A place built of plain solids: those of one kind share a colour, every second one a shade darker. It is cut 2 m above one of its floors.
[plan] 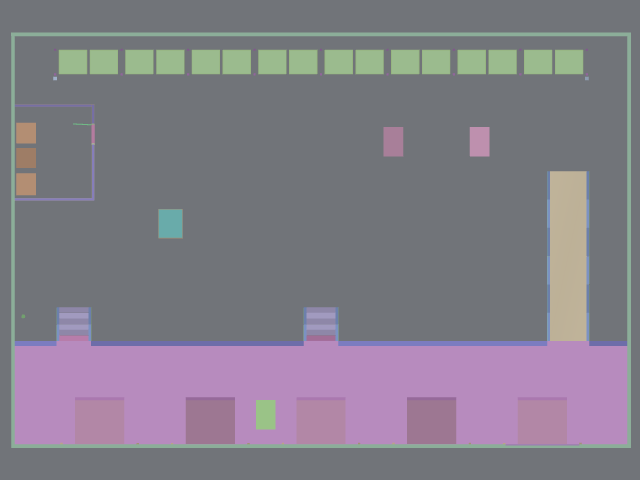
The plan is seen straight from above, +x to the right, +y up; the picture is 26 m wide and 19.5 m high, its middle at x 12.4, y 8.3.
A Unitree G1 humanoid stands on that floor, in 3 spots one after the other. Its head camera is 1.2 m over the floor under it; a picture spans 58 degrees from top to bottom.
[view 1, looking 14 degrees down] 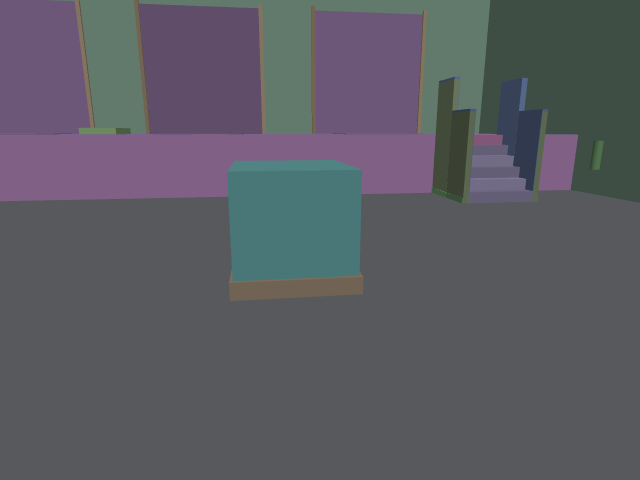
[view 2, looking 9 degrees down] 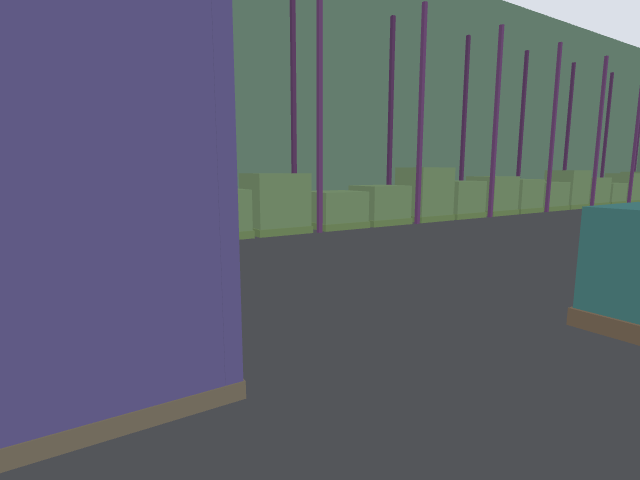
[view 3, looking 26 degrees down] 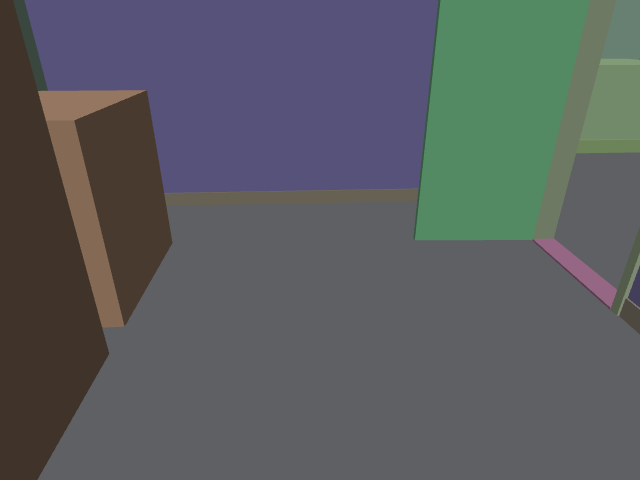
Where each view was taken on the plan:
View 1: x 6.58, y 12.59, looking -98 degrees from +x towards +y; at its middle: stage_load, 3.18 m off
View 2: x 2.40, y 7.87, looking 57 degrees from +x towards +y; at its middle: ground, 7.67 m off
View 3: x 1.65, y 10.60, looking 87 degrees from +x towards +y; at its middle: ground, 2.74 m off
